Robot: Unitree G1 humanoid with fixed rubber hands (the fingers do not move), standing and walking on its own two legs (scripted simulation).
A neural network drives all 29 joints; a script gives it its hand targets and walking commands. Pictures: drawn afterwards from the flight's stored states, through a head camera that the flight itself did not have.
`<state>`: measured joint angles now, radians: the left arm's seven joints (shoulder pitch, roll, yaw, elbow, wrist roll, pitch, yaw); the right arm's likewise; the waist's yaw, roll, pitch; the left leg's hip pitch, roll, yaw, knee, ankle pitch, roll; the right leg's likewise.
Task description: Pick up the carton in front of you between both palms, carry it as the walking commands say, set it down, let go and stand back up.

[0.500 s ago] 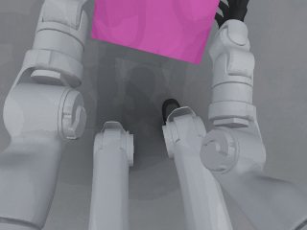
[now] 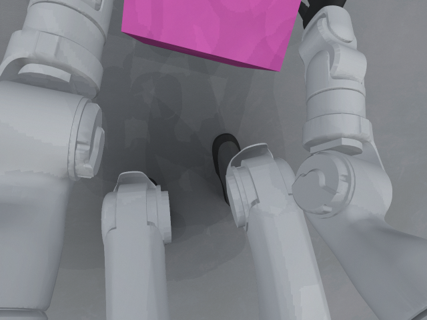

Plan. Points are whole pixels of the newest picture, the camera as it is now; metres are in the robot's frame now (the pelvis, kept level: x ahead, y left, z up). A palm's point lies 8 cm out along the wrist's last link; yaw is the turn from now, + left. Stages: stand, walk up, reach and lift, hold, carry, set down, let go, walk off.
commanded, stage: set down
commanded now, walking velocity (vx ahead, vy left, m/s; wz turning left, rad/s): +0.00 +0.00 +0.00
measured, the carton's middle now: out of the picture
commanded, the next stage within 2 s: none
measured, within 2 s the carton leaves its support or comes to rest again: rests again in 0.40 s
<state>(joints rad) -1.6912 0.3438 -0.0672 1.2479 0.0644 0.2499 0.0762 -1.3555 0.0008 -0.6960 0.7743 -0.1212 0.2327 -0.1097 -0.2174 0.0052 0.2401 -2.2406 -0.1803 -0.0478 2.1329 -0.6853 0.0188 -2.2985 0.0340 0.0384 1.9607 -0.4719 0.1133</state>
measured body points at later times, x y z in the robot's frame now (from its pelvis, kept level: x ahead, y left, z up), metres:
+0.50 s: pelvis +0.00 +0.00 -0.01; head +0.38 +0.03 +0.21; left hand +0.60 +0.05 -0.20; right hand +0.51 -0.24 -0.18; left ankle +0.06 +0.09 -0.37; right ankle +0.14 -0.15 -0.37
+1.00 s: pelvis -0.01 -0.01 -0.02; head +0.38 +0.04 +0.19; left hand +0.59 +0.08 -0.24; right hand +0.49 -0.26 -0.21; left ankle +0.06 +0.08 -0.37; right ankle +0.14 -0.15 -0.37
